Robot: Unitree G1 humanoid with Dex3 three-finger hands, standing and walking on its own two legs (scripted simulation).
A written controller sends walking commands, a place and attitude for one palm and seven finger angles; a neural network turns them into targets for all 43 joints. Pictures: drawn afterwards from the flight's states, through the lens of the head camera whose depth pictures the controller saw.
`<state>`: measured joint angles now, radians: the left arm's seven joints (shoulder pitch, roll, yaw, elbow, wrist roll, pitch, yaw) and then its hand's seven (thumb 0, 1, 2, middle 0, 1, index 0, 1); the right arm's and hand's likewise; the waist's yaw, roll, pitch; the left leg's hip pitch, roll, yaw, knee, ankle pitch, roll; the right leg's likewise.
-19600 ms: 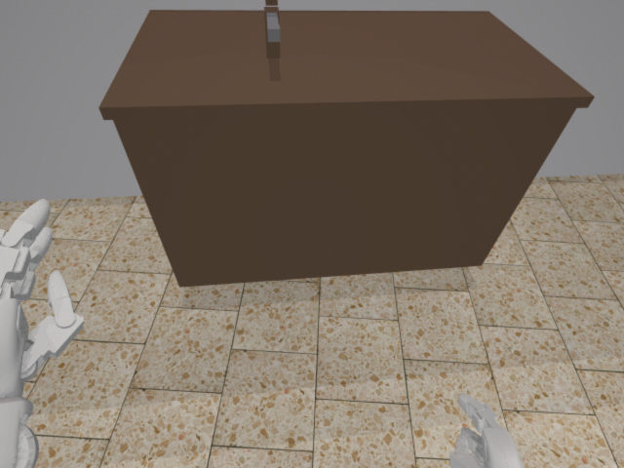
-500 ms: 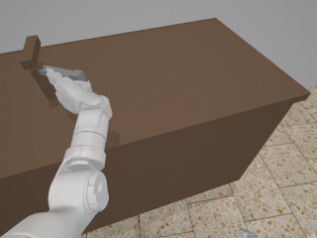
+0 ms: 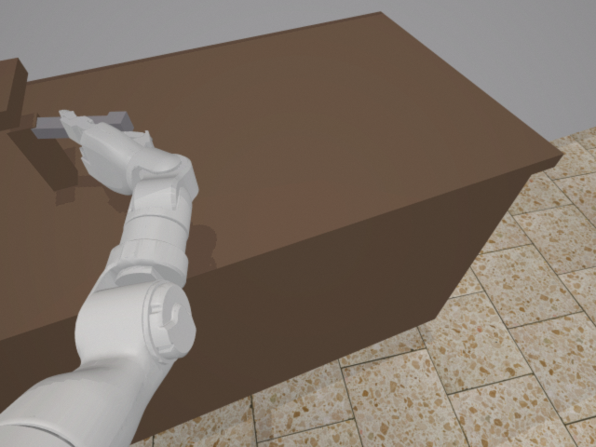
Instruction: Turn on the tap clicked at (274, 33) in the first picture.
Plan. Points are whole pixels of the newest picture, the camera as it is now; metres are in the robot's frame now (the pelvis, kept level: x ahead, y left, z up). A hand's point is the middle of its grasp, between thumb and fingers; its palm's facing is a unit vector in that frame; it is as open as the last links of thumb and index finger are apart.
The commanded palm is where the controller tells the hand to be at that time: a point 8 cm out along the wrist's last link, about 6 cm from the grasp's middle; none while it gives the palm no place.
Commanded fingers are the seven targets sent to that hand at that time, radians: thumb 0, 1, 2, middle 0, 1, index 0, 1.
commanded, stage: push the lever round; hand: left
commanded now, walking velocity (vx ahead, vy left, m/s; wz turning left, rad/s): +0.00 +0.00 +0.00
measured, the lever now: (119, 126) +0.52 +0.24 +0.17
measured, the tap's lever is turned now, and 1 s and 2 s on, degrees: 69 79 79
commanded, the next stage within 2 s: lift the hand up off the lever in 0.12 s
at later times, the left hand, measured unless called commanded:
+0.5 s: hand (151, 128) +0.51 +0.19 +0.16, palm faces +0.81 -0.58 -0.13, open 7.8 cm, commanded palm +0.45 +0.21 +0.17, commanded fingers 0.00 0.90 0.90 -0.15 -0.15 -0.15 -0.15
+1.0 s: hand (132, 126) +0.48 +0.20 +0.19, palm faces +0.81 -0.58 -0.10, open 7.8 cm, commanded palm +0.43 +0.22 +0.19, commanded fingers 0.00 0.90 0.90 -0.15 -0.15 -0.15 -0.15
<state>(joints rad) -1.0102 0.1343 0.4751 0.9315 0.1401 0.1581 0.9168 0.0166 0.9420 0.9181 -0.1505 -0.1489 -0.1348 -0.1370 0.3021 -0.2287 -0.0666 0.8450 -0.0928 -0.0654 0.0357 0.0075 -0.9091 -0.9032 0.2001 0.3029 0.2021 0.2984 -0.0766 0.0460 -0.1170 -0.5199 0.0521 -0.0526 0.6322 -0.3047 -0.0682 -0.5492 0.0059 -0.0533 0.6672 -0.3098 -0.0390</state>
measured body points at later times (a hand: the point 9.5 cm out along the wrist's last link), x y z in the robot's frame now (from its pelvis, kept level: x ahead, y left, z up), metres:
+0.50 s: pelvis +0.01 +0.00 +0.00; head +0.06 -0.02 +0.45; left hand +0.46 +0.22 +0.17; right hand +0.04 -0.25 -0.14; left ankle +0.00 +0.17 -0.72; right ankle +0.01 -0.09 -0.72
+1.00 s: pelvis +0.01 +0.01 +0.01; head +0.04 -0.01 +0.46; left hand +0.44 +0.23 +0.20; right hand +0.11 -0.24 -0.13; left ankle +0.00 +0.17 -0.72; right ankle +0.01 -0.09 -0.72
